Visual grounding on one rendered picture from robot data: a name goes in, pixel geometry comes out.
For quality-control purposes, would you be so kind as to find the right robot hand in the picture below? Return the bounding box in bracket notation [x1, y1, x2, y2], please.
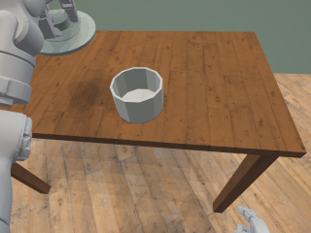
[234, 206, 270, 233]

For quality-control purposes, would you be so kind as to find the pot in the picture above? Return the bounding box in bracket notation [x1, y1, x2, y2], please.
[110, 67, 163, 123]

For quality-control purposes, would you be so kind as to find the left robot hand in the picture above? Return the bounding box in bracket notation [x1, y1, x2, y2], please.
[38, 0, 79, 40]

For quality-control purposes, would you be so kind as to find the robot left forearm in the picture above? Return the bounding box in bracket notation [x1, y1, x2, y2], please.
[0, 0, 46, 108]

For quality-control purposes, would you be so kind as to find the robot left upper arm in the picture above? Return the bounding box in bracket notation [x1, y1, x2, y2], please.
[0, 110, 33, 233]

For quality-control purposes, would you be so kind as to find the knob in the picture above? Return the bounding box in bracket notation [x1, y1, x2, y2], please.
[48, 10, 71, 31]

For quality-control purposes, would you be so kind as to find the lid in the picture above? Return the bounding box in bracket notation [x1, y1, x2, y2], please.
[38, 9, 96, 56]

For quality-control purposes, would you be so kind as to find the table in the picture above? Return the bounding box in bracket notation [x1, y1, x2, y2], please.
[0, 30, 307, 214]

